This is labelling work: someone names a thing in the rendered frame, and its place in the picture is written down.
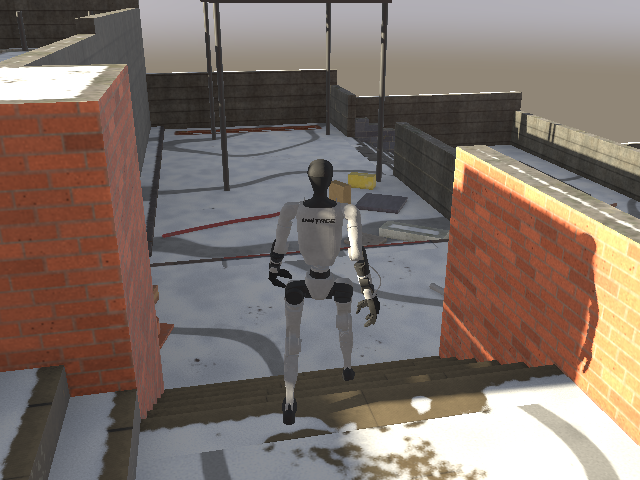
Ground right robot hand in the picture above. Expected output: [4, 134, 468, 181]
[356, 294, 380, 327]

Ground robot left upper arm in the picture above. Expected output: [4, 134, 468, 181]
[273, 202, 300, 254]

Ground robot thigh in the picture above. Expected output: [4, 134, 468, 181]
[333, 278, 353, 331]
[284, 280, 306, 355]

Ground robot left thigh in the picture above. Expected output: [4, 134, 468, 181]
[284, 280, 306, 355]

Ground robot left forearm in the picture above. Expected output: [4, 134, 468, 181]
[269, 239, 284, 273]

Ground robot right thigh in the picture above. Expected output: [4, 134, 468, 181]
[333, 278, 353, 331]

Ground robot right upper arm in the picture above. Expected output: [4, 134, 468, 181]
[341, 203, 363, 261]

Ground robot right forearm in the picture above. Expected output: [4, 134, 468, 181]
[354, 246, 376, 300]

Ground left robot hand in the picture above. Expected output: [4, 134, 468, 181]
[268, 269, 292, 288]

